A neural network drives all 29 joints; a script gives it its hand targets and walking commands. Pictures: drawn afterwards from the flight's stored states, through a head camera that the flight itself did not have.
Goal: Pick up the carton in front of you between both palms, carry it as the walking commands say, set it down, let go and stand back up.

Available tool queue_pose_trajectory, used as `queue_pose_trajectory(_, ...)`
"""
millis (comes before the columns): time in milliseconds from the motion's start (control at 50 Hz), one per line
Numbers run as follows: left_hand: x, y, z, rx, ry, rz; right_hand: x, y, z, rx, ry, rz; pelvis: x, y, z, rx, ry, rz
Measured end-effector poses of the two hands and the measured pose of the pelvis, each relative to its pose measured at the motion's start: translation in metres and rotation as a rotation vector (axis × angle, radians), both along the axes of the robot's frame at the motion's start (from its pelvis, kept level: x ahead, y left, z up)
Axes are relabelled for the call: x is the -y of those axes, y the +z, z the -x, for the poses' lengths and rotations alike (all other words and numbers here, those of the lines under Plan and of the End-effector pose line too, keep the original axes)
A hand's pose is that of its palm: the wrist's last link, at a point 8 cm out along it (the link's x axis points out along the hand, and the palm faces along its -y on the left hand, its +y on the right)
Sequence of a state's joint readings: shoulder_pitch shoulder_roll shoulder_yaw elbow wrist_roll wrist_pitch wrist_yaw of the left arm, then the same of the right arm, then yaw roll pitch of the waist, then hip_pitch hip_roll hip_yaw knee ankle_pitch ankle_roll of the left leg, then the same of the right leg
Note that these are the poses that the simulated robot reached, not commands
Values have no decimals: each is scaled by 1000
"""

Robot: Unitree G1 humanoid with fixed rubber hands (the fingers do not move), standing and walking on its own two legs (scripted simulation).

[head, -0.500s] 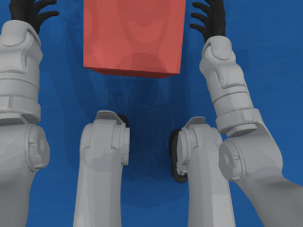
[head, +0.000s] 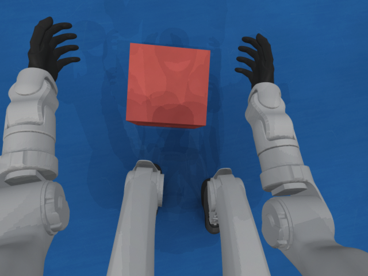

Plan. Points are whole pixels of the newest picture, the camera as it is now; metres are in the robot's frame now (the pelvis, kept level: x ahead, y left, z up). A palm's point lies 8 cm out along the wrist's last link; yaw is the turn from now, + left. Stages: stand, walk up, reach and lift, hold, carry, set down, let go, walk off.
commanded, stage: set down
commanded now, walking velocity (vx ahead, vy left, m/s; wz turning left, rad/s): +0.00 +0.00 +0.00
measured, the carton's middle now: (168, 94) +0.49 +0.08 -0.41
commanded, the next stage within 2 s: let go in 0.30 s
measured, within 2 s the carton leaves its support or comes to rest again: neither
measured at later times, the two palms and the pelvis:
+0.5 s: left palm out of the picture +0.43 +0.30 +0.02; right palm (308, 75) +0.46 -0.11 +0.02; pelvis +0.04 +0.01 +0.13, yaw +2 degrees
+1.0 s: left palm out of the picture +0.29 +0.25 +0.15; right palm out of the picture +0.32 -0.21 +0.15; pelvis +0.11 +0.00 +0.23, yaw +4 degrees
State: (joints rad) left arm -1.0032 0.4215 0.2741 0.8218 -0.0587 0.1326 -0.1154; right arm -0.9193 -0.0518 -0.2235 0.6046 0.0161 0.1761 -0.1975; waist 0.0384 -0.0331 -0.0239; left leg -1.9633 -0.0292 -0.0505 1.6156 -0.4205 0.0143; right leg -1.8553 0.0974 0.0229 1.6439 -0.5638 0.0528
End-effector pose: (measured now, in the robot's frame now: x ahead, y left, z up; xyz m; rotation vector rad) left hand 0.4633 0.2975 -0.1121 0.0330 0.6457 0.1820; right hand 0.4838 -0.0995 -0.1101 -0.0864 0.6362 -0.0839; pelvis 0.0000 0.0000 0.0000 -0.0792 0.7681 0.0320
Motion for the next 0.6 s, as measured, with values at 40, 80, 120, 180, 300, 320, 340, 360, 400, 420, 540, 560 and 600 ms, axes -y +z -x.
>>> queue_pose_trajectory(40, -1, 13, 0, 0, -3, 1, 0, 13, 0, 0, 0, 1, -1, 11, -2, 0, 4, 0)
queue_pose_trajectory(80, -1, 27, -1, 0, -6, 3, 1, 27, 0, 0, 1, 2, -2, 22, -5, 1, 7, 0)
queue_pose_trajectory(120, -1, 40, -1, 0, -8, 4, 1, 40, 0, -1, 1, 2, -3, 34, -8, 3, 9, -1)
queue_pose_trajectory(180, 0, 58, -1, 1, -10, 4, 2, 59, 1, -1, 1, 2, -4, 50, -11, 8, 12, -1)
queue_pose_trajectory(300, 0, 93, 0, -2, -11, 3, 4, 94, 3, -4, 4, 1, -8, 83, -19, 21, 16, -5)
queue_pose_trajectory(320, -1, 98, 1, -5, -12, 2, 4, 98, 4, -6, 6, 2, -8, 88, -20, 23, 17, -6)
queue_pose_trajectory(340, -1, 102, 1, -8, -13, -1, 4, 103, 4, -9, 9, 3, -9, 93, -21, 25, 18, -7)
queue_pose_trajectory(360, -1, 107, 2, -12, -14, -5, 4, 107, 5, -12, 13, 7, -9, 98, -22, 28, 18, -8)
queue_pose_trajectory(400, -2, 115, 6, -24, -20, -18, 4, 115, 8, -19, 25, 17, -10, 107, -25, 34, 19, -9)
queue_pose_trajectory(420, -2, 119, 8, -32, -23, -27, 5, 119, 10, -24, 33, 24, -11, 112, -27, 38, 20, -10)
queue_pose_trajectory(540, -3, 141, 44, -98, -41, -79, 15, 142, 40, -86, 96, 83, -14, 144, -43, 96, 29, -21)
queue_pose_trajectory(560, -3, 145, 51, -108, -41, -83, 19, 146, 46, -97, 104, 90, -14, 149, -47, 111, 31, -25)
queue_pose_trajectory(600, -2, 156, 67, -123, -39, -87, 26, 157, 58, -116, 115, 100, -14, 159, -54, 144, 34, -32)
